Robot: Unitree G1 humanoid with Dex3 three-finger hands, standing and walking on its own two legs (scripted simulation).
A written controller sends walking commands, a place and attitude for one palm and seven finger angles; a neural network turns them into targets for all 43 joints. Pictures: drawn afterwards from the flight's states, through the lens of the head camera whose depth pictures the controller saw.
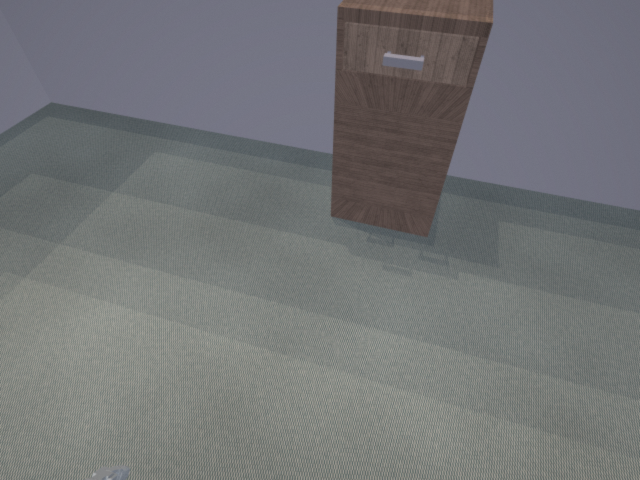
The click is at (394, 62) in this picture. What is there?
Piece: drawer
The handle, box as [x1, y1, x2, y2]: [382, 51, 423, 70]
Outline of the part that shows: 383,56 382,65 420,70 422,67 422,55 420,57 413,57 391,54 390,51 388,51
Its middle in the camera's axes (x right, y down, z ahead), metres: +0.25 -0.55 +1.17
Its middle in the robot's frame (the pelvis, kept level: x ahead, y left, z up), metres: +1.26 -0.19 -0.01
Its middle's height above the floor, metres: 0.76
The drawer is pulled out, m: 0.00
